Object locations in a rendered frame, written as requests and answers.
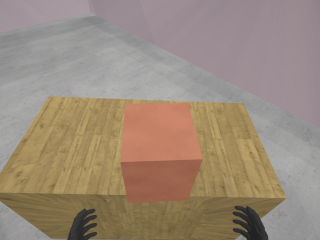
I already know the robot right hand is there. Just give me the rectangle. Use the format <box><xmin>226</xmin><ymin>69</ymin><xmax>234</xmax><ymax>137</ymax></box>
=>
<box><xmin>232</xmin><ymin>206</ymin><xmax>269</xmax><ymax>240</ymax></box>

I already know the pedestal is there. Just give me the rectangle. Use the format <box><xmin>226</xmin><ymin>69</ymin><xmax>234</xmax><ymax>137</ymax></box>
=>
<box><xmin>0</xmin><ymin>96</ymin><xmax>287</xmax><ymax>240</ymax></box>

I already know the robot left hand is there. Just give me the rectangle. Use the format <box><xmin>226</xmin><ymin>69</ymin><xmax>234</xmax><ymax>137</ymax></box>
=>
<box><xmin>67</xmin><ymin>208</ymin><xmax>97</xmax><ymax>240</ymax></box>

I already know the carton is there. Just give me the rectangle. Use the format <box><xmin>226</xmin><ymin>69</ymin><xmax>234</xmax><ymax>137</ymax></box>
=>
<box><xmin>120</xmin><ymin>103</ymin><xmax>203</xmax><ymax>203</ymax></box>

